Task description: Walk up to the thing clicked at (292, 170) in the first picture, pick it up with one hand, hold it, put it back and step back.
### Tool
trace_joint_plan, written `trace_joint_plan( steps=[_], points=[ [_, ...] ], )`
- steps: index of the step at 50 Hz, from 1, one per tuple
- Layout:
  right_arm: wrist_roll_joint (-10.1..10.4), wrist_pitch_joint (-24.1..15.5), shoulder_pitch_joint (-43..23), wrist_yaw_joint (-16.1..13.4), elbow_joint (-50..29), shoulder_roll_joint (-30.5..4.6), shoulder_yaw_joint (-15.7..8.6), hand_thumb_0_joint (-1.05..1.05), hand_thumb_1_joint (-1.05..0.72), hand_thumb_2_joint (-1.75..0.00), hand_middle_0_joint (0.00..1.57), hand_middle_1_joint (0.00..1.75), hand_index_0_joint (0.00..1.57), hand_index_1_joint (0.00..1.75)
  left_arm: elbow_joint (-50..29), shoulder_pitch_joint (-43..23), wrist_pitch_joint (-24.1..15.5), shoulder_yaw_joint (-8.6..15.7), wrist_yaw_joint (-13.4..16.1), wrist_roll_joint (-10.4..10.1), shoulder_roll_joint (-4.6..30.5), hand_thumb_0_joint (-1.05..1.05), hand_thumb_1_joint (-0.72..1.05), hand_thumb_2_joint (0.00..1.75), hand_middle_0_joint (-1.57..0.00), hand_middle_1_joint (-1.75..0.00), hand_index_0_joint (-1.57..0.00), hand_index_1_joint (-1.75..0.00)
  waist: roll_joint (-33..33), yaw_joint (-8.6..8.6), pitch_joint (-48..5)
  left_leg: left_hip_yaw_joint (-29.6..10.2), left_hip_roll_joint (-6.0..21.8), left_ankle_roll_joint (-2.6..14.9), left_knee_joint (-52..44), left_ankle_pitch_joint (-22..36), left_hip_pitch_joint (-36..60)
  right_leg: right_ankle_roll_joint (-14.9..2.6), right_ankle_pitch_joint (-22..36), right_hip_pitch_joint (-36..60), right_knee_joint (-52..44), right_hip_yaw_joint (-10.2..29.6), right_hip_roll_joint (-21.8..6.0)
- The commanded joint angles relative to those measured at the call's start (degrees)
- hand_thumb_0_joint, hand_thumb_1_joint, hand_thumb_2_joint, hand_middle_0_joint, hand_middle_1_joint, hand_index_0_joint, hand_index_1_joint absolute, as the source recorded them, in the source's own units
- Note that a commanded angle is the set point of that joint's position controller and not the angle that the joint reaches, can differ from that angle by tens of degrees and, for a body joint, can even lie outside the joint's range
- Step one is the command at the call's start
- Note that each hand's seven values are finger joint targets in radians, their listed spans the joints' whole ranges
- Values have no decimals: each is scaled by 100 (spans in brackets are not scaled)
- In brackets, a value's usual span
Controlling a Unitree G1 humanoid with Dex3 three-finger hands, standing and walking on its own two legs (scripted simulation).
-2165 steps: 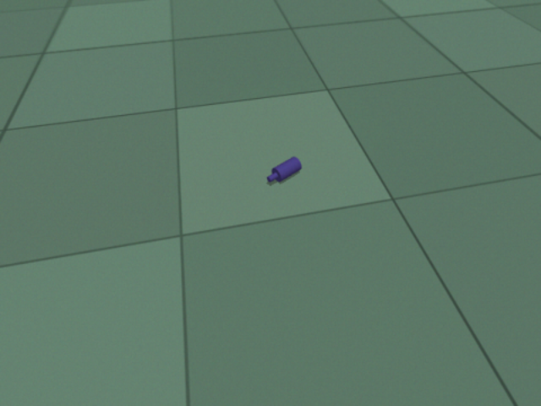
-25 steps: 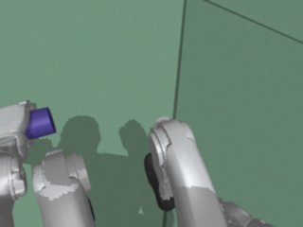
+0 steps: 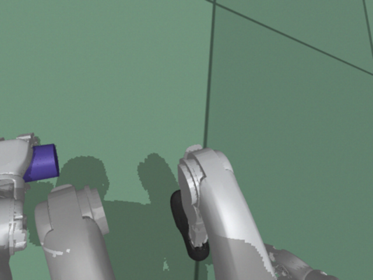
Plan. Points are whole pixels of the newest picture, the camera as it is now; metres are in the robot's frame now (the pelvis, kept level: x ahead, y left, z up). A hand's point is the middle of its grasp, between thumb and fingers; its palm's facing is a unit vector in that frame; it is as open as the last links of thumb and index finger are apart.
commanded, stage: open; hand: left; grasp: from above
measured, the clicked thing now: (7, 167) +0.40 +0.27 -0.26
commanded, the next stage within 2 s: withdraw in 0.58 s
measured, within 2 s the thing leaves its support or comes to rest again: rests again in 1.58 s
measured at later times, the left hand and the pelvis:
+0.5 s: hand (12, 169) +0.39 +0.26 -0.23, palm faces -0.47 -0.17 -0.87, open 13.5 cm; pelvis +0.00 +0.00 +0.00, yaw +1 degrees
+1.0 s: hand out of the picture +0.43 +0.28 -0.16, palm faces -0.22 -0.13 -0.97, open 14.0 cm; pelvis +0.01 -0.01 +0.02, yaw +2 degrees
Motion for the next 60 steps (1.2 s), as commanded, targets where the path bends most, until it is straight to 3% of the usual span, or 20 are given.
trace_joint_plan(
  steps=[1,2,6,11,18,26,33,34,35,37,41,43,45,47,48,49,53,54,57,60],
  points=[
    [79,-153,792,72,-181,-1836,-463,0,-89,-90,20,30,20,30,-672,-1877,188,272,324,-201,985,0,-22,78,-46,-49,-38,-58,2144,-389,-3171,406,120,-22,-1940,1056,2359,-434,935,1603,-840,-1088,7],
    [106,-182,770,97,-208,-1893,-489,0,-89,-90,20,30,20,30,-602,-1887,212,178,261,-236,835,0,-25,79,-43,-53,-35,-61,2214,-420,-3089,482,94,-24,-1905,1050,2404,-427,949,1693,-863,-1073,21],
    [136,-206,876,146,-93,-1801,-401,0,-89,-90,20,30,20,30,-363,-1721,261,397,87,-286,1033,0,-37,89,-33,-63,-25,-71,2327,-365,-3185,511,67,-17,-1874,1136,2389,-410,1042,1828,-847,-1058,-9],
    [131,-201,861,167,-118,-1840,-391,0,-89,-90,20,30,20,30,-481,-1365,186,459,-232,-350,1088,0,-43,99,-30,-70,-20,-80,2758,-128,-3465,443,30,-49,-2038,1219,2773,-386,1025,1744,-679,-1114,-38],
    [213,-75,1033,153,-144,-1763,-313,0,-89,-90,20,30,20,30,-521,-1339,-132,210,-446,-400,815,0,-45,101,-23,-81,-16,-88,2122,-258,-3326,571,-20,64,-1795,1331,2364,-406,1234,2066,-892,-1039,46],
    [147,-15,1035,50,-80,-1748,-275,0,-88,-90,20,30,20,30,-536,-1562,-464,134,-209,-205,969,0,-50,102,-13,-89,-8,-94,1903,-321,-3297,552,8,91,-1798,1052,2382,-420,876,1962,-959,-1092,51],
    [124,-37,833,-4,-87,-1878,-479,0,-88,-90,20,30,20,30,-767,-1612,-205,87,307,132,1131,0,-53,106,-10,-92,-4,-97,2277,-306,-3262,539,74,14,-1985,912,2654,-451,733,1812,-1004,-1100,95],
    [157,-32,871,21,-10,-1837,-467,0,-88,-90,20,30,20,30,-614,-1634,-111,-40,351,107,913,0,-53,105,-9,-92,-4,-97,2373,-315,-3126,509,87,1,-2075,849,2601,-463,681,1759,-1029,-1094,84],
    [132,-46,887,40,-172,-1874,-505,0,-90,-90,20,30,20,30,-733,-1561,-35,238,437,114,1217,0,-52,99,-7,-100,-9,-102,2292,-304,-3333,455,106,-5,-2078,997,2644,-451,838,1817,-995,-1116,66],
    [220,-101,818,114,-277,-1936,-562,0,-90,-90,20,30,20,30,-791,-1773,192,272,434,-30,1122,0,-51,99,-7,-102,-9,-100,2452,-295,-3279,452,126,-50,-2075,1118,2633,-471,980,1770,-920,-1078,17],
    [370,-172,817,230,-291,-1924,-675,0,-90,-90,20,30,20,30,-1294,-1860,584,592,353,-376,1223,0,-52,99,-6,-102,-8,-101,2935,30,-3740,505,108,-103,-2217,1218,2849,-500,1069,1808,-910,-989,-58],
    [452,-170,919,289,-338,-1881,-720,0,-90,-90,20,30,20,30,-1513,-1675,702,862,152,-613,1261,0,-53,100,-7,-102,-8,-101,3076,179,-4182,558,89,-127,-2204,1405,3148,-525,1256,1860,-836,-960,-75],
    [556,-88,1010,288,-260,-1841,-875,0,-90,-90,20,30,20,30,-2282,-1287,779,1000,-170,-831,1336,0,-53,101,-7,-102,-8,-101,3388,480,-4742,664,48,-125,-2363,1529,3389,-546,1291,1994,-874,-875,-90],
    [779,118,905,222,-264,-1709,-1041,0,-91,-91,20,30,20,30,-3278,-946,879,639,-600,-1134,812,0,-55,103,-8,-103,-7,-104,3629,769,-5454,792,40,-129,-2654,1616,3778,-629,1345,2126,-1059,-751,-57],
    [912,202,755,194,-355,-1589,-1073,0,-91,-91,20,30,20,30,-3712,-1056,905,156,-883,-1274,239,0,-56,104,-8,-103,-7,-105,3524,724,-5440,836,25,-108,-2756,1410,3686,-666,1214,2025,-1148,-690,-54],
    [1042,328,773,111,-370,-1566,-1147,0,-91,-91,20,30,20,30,-4288,-1064,961,-67,-1154,-1349,30,0,-57,105,-8,-105,-6,-107,3556,837,-5734,892,4,-84,-2895,1465,3780,-692,1238,2064,-1298,-599,-37],
    [1304,936,1242,-271,-474,-1474,-1322,0,-92,-91,20,30,20,30,-4088,-781,1302,-578,-2075,-1401,-232,0,-57,107,-10,-105,-7,-108,1805,471,-4713,952,-7,98,-3090,1177,2910,-655,1053,2433,-2029,-419,51],
    [1337,1054,1335,-360,-521,-1439,-1297,0,-92,-91,20,30,20,30,-3848,-717,1348,-734,-2258,-1489,-490,0,-55,105,-12,-103,-9,-106,1409,418,-4440,926,-10,122,-3120,1190,2704,-636,1076,2516,-2124,-388,30],
    [1459,1224,1371,-655,-711,-1335,-1254,0,-92,-91,20,30,20,30,-3547,-536,1306,-1153,-2858,-1972,-961,0,-54,105,-12,-103,-9,-107,413,394,-3777,897,-46,227,-3292,884,2337,-599,770,2838,-2511,-326,13],
    [1494,1277,1236,-965,-928,-1243,-1107,0,-92,-91,20,30,20,30,-3437,-502,1078,-1168,-3336,-2114,-778,0,-57,107,-11,-105,-8,-109,-14,507,-3540,964,-119,270,-3444,626,2192,-564,319,3171,-2774,-292,-15]
  ],
)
